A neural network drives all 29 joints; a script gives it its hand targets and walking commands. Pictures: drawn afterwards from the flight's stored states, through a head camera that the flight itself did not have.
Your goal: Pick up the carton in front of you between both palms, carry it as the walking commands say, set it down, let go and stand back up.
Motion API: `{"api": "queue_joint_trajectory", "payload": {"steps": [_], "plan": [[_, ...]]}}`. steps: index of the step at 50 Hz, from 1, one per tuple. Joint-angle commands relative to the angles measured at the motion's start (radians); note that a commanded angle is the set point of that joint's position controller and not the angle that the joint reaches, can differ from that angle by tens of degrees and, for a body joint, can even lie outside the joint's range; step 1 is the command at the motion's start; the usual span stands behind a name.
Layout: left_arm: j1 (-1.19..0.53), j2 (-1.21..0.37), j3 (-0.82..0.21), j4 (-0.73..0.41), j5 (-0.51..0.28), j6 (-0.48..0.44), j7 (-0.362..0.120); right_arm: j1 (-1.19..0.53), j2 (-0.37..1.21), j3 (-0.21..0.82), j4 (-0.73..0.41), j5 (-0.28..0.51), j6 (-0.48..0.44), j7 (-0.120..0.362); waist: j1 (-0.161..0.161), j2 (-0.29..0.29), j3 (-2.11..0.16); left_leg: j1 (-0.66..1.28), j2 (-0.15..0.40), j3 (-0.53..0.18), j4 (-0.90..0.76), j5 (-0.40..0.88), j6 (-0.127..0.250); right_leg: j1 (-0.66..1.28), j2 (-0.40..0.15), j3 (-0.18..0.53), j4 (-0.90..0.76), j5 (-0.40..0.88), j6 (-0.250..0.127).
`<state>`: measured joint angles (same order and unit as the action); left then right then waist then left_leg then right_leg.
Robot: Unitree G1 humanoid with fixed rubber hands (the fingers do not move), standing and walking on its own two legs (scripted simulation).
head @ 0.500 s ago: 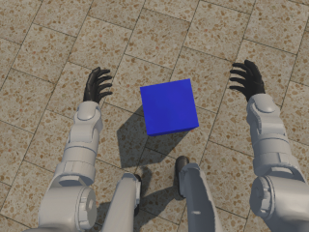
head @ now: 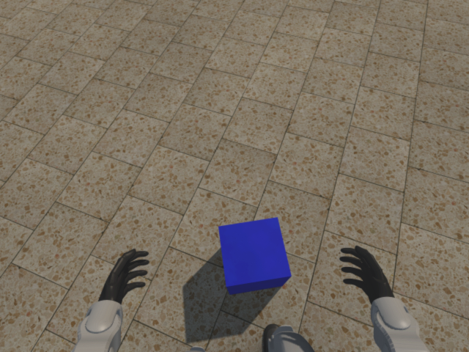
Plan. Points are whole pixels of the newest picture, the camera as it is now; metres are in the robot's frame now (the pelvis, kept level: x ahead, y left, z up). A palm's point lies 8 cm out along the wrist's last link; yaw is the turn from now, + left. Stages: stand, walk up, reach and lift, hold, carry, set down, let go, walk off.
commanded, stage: let go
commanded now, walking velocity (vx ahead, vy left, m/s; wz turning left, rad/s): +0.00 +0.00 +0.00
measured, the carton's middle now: (252, 258) +0.40 -0.04 -0.62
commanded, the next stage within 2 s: stand in 0.58 s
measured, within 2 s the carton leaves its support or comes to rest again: neither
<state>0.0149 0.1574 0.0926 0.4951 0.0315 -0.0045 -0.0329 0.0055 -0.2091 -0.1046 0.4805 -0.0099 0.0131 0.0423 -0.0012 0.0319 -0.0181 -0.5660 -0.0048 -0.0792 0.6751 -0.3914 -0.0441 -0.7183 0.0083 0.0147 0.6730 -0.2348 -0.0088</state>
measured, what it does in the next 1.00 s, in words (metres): stands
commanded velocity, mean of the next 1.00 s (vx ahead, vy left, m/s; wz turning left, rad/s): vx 0.00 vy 0.00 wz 0.00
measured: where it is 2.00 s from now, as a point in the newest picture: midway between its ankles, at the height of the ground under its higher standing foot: outside the picture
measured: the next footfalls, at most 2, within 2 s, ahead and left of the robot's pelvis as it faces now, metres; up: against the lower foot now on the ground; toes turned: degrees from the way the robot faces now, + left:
none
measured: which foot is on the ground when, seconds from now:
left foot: down 0.00-1.00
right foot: down 0.00-1.00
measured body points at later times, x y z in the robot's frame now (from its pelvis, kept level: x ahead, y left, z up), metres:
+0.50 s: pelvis +0.01 +0.02 +0.02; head +0.03 +0.01 +0.47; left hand +0.19 +0.25 -0.04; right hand +0.19 -0.21 -0.05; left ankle -0.05 +0.15 -0.71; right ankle +0.04 -0.11 -0.71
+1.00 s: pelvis +0.03 +0.02 +0.02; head +0.04 +0.01 +0.47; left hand +0.16 +0.31 -0.08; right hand +0.17 -0.27 -0.08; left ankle -0.05 +0.15 -0.71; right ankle +0.04 -0.11 -0.71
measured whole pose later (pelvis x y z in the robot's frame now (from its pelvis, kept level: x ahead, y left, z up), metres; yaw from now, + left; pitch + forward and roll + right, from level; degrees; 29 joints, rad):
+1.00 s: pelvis +0.03 +0.02 +0.02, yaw +1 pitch +0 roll -1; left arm 0.16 0.32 0.05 0.78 0.04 0.03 0.01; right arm 0.25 -0.34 -0.06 0.66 -0.03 0.03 -0.03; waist 0.00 0.03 0.03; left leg -0.12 0.00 -0.11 0.53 -0.41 -0.02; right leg -0.27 0.00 -0.01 0.55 -0.28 0.01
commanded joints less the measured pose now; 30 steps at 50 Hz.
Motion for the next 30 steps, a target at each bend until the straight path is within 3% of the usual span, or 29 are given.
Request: {"api": "queue_joint_trajectory", "payload": {"steps": [1, 2, 3, 4, 6, 7, 8, 9, 10, 11, 12, 13, 14, 15, 16, 17, 18, 19, 20, 21, 22, 23, 24, 25, 26, 27, 28, 29, 30], "plan": [[0.136, 0.132, -0.001, -0.08, -0.031, -0.021, -0.015, 0.165, -0.063, -0.006, -0.148, 0.01, -0.032, -0.009, -0.017, -0.108, -0.35, 0.053, -0.053, 0.065, -0.199, 0.324, 0.018, 0.723, 0.017, 0.013, -0.1, 0.47, 0.033], [0.13, 0.068, -0.005, -0.074, -0.014, -0.007, -0.017, 0.118, -0.081, -0.004, -0.118, 0.02, -0.034, -0.015, 0.004, -0.021, -0.264, 0.055, -0.065, 0.092, -0.224, 0.351, 0.0, 0.732, 0.018, 0.017, -0.151, 0.443, 0.011], [0.175, 0.122, -0.003, -0.088, -0.028, -0.014, -0.016, 0.195, -0.058, -0.003, -0.16, 0.006, -0.027, -0.014, -0.02, -0.061, -0.218, 0.119, -0.049, 0.07, -0.269, 0.336, 0.015, 0.775, 0.029, -0.006, -0.166, 0.418, 0.03], [0.176, 0.099, -0.032, -0.088, -0.035, -0.013, -0.019, 0.196, -0.034, 0.03, -0.147, 0.019, -0.022, -0.011, 0.012, -0.112, -0.166, 0.115, -0.054, 0.067, -0.291, 0.351, 0.021, 0.781, 0.027, 0.005, -0.198, 0.425, 0.026], [0.168, 0.157, 0.023, -0.103, 0.006, -0.006, -0.016, 0.164, -0.089, 0.006, -0.132, -0.004, -0.006, 0.001, 0.031, -0.012, -0.109, 0.157, -0.038, 0.077, -0.338, 0.276, 0.02, 0.772, 0.042, -0.026, -0.213, 0.312, 0.034], [0.201, 0.072, -0.044, -0.133, -0.014, 0.012, -0.011, 0.154, -0.08, 0.023, -0.167, 0.003, 0.006, 0.011, 0.071, 0.044, -0.063, 0.153, -0.025, 0.063, -0.383, 0.238, 0.017, 0.803, 0.048, -0.026, -0.216, 0.255, 0.026], [0.165, 0.122, 0.005, -0.156, -0.002, 0.024, -0.014, 0.202, -0.095, 0.008, -0.154, -0.008, 0.021, 0.014, 0.024, 0.027, -0.054, 0.161, -0.026, 0.081, -0.374, 0.231, 0.026, 0.802, 0.049, -0.034, -0.231, 0.255, 0.024], [0.157, 0.085, -0.051, -0.163, -0.024, 0.032, -0.021, 0.204, -0.07, 0.047, -0.183, 0.018, 0.026, 0.015, 0.001, 0.029, -0.04, 0.167, -0.011, 0.059, -0.37, 0.25, 0.021, 0.82, 0.047, -0.028, -0.244, 0.278, 0.023], [0.161, 0.151, -0.01, -0.187, 0.005, 0.043, -0.024, 0.224, -0.099, -0.036, -0.157, -0.005, 0.032, 0.012, -0.027, 0.038, -0.046, 0.226, -0.019, 0.068, -0.362, 0.28, 0.015, 0.794, 0.047, -0.026, -0.255, 0.297, 0.025], [0.141, 0.136, -0.022, -0.2, -0.023, 0.049, -0.025, 0.21, -0.099, 0.024, -0.182, 0.011, 0.041, 0.016, 0.022, 0.02, -0.041, 0.19, -0.016, 0.067, -0.388, 0.219, 0.021, 0.856, 0.047, -0.034, -0.251, 0.25, 0.028], [0.144, 0.112, -0.078, -0.168, -0.024, 0.063, -0.036, 0.213, -0.083, 0.065, -0.167, 0.025, 0.059, 0.02, -0.031, -0.005, 0.068, 0.139, -0.007, 0.075, -0.386, 0.12, 0.027, 0.821, 0.048, -0.036, -0.237, 0.216, 0.038], [0.17, 0.114, -0.032, -0.156, -0.022, 0.079, -0.037, 0.187, -0.099, 0.03, -0.151, -0.003, 0.071, 0.021, 0.025, 0.004, 0.09, 0.127, -0.01, 0.066, -0.401, 0.114, 0.024, 0.847, 0.031, -0.022, -0.263, 0.175, 0.03], [0.17, 0.091, -0.064, -0.142, -0.015, 0.091, -0.034, 0.157, -0.074, 0.047, -0.191, 0.008, 0.083, 0.025, 0.032, 0.031, 0.072, 0.084, -0.008, 0.077, -0.412, 0.078, 0.029, 0.891, 0.058, -0.038, -0.231, 0.175, 0.04], [0.152, 0.123, -0.05, -0.196, -0.018, 0.101, -0.039, 0.139, -0.07, -0.003, -0.196, 0.002, 0.105, 0.027, 0.008, -0.036, 0.054, 0.118, 0.012, 0.053, -0.438, 0.067, 0.059, 0.891, 0.062, -0.072, -0.206, 0.183, 0.065], [0.115, 0.171, 0.004, -0.155, 0.03, 0.109, -0.032, 0.187, -0.114, 0.043, -0.175, 0.013, 0.108, 0.033, 0.002, 0.094, 0.139, 0.057, 0.004, 0.084, -0.431, 0.025, 0.051, 0.925, 0.047, -0.058, -0.219, 0.17, 0.064], [0.143, 0.149, -0.021, -0.14, 0.003, 0.111, -0.029, 0.205, -0.083, 0.032, -0.173, 0.009, 0.105, 0.029, -0.007, 0.004, 0.125, 0.098, 0.008, 0.066, -0.412, 0.102, 0.05, 0.881, 0.052, -0.042, -0.247, 0.187, 0.033], [0.114, 0.174, -0.007, -0.181, -0.001, 0.106, -0.028, 0.171, -0.131, -0.002, -0.216, -0.004, 0.101, 0.028, -0.013, 0.031, 0.086, 0.129, 0.014, 0.069, -0.409, 0.08, 0.041, 0.945, 0.061, -0.044, -0.213, 0.189, 0.049], [0.141, 0.14, -0.024, -0.182, -0.015, 0.111, -0.032, 0.133, -0.112, -0.007, -0.217, -0.016, 0.113, 0.018, 0.011, 0.015, 0.053, 0.105, 0.014, 0.053, -0.43, 0.084, 0.054, 0.97, 0.062, -0.059, -0.2, 0.216, 0.048], [0.087, 0.107, -0.054, -0.187, -0.027, 0.115, -0.035, 0.215, -0.074, 0.039, -0.127, 0.012, 0.119, 0.027, -0.011, 0.053, 0.135, 0.056, 0.012, 0.068, -0.431, 0.111, 0.044, 0.945, 0.057, -0.039, -0.213, 0.236, 0.047], [0.176, 0.082, -0.066, -0.172, -0.034, 0.123, -0.034, 0.181, -0.111, 0.005, -0.177, -0.02, 0.124, 0.026, -0.002, -0.026, 0.108, 0.16, 0.014, 0.063, -0.411, 0.147, 0.049, 0.926, 0.07, -0.061, -0.208, 0.244, 0.044], [0.188, 0.074, -0.084, -0.103, -0.044, 0.137, -0.033, 0.168, -0.123, 0.006, -0.212, -0.008, 0.126, 0.023, 0.0, -0.034, 0.16, 0.133, 0.015, 0.056, -0.407, 0.125, 0.042, 0.88, 0.071, -0.054, -0.227, 0.191, 0.025], [0.128, 0.154, -0.023, -0.187, -0.025, 0.125, -0.03, 0.16, -0.103, 0.017, -0.244, -0.014, 0.128, 0.029, 0.019, -0.044, 0.06, 0.132, 0.013, 0.061, -0.412, 0.205, 0.042, 0.954, 0.068, -0.051, -0.213, 0.282, 0.039], [0.148, 0.126, -0.026, -0.144, -0.016, 0.122, -0.029, 0.179, -0.106, 0.016, -0.158, -0.012, 0.135, 0.027, 0.038, 0.029, 0.068, 0.099, -0.011, 0.09, -0.39, 0.189, 0.024, 0.982, 0.055, -0.02, -0.231, 0.274, 0.03], [0.179, 0.134, -0.029, -0.181, -0.006, 0.119, -0.033, 0.192, -0.106, 0.016, -0.191, -0.023, 0.13, 0.026, 0.029, -0.017, 0.086, 0.13, -0.006, 0.061, -0.408, 0.236, 0.045, 0.966, 0.074, -0.042, -0.216, 0.283, 0.043], [0.164, 0.165, -0.014, -0.158, -0.001, 0.125, -0.032, 0.212, -0.107, -0.001, -0.214, -0.001, 0.122, 0.022, 0.01, 0.04, 0.052, 0.17, -0.026, 0.092, -0.364, 0.232, 0.033, 0.956, 0.053, -0.013, -0.235, 0.28, 0.027], [0.185, 0.11, -0.058, -0.162, -0.013, 0.119, -0.04, 0.181, -0.115, -0.025, -0.191, -0.023, 0.133, 0.015, -0.014, -0.045, 0.048, 0.2, -0.002, 0.053, -0.39, 0.236, 0.052, 0.917, 0.062, -0.027, -0.211, 0.302, 0.034], [0.122, 0.115, -0.055, -0.198, -0.01, 0.12, -0.044, 0.191, -0.065, 0.046, -0.174, 0.009, 0.127, 0.016, 0.027, 0.083, 0.038, 0.142, -0.016, 0.074, -0.397, 0.213, 0.038, 0.984, 0.057, -0.034, -0.224, 0.29, 0.029], [0.148, 0.12, -0.072, -0.218, -0.01, 0.159, -0.008, 0.24, -0.082, 0.011, -0.121, 0.019, 0.085, 0.015, 0.0, 0.001, 0.037, 0.187, -0.045, 0.091, -0.342, 0.259, 0.026, 0.874, 0.045, -0.007, -0.216, 0.31, 0.005], [0.116, 0.251, -0.001, 0.001, -0.003, 0.104, 0.027, 0.196, -0.202, 0.002, -0.035, -0.024, 0.054, -0.04, 0.029, -0.028, -0.03, 0.265, 0.007, 0.067, -0.256, 0.22, -0.011, 0.694, -0.061, 0.015, -0.222, 0.218, 0.044]]}}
